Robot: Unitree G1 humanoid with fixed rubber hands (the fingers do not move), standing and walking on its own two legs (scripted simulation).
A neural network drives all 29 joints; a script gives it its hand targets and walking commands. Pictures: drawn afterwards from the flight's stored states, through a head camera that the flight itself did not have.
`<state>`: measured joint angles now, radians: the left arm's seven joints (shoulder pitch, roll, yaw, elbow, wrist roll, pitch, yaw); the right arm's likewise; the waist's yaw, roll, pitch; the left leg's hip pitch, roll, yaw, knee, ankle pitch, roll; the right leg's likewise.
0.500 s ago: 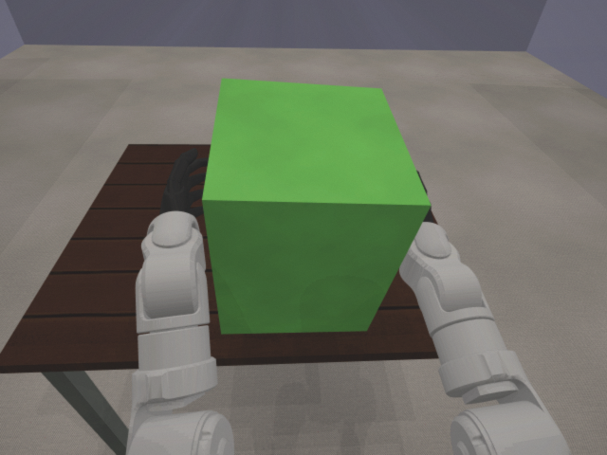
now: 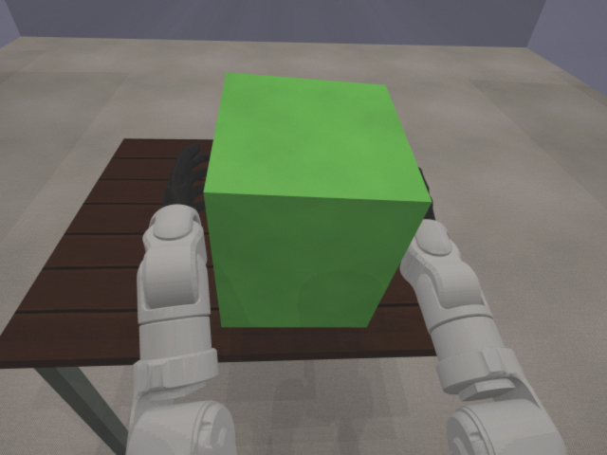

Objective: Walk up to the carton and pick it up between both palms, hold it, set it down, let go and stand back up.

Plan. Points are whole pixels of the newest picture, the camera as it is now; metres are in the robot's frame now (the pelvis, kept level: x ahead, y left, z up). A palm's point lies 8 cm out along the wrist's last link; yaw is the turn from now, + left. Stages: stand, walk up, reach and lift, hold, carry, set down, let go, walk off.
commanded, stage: hold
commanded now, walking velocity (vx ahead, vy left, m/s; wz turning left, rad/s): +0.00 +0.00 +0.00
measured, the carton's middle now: (301, 209) +0.38 +0.01 +0.17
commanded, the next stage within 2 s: none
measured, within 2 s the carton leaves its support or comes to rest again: neither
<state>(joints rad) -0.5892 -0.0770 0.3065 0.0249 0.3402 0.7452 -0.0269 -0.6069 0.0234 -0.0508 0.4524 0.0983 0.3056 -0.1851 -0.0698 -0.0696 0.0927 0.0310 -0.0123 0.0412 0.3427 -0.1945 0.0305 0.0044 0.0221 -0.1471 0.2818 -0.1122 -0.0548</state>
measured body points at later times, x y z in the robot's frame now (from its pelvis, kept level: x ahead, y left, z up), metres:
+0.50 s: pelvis +0.00 +0.00 +0.00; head -0.04 +0.02 +0.45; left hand +0.36 +0.16 +0.19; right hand +0.37 -0.13 +0.17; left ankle +0.01 +0.10 -0.75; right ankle +0.05 -0.08 -0.75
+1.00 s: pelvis +0.00 +0.00 +0.00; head -0.04 +0.03 +0.45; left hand +0.36 +0.17 +0.19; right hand +0.37 -0.13 +0.17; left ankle +0.01 +0.10 -0.75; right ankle +0.05 -0.08 -0.75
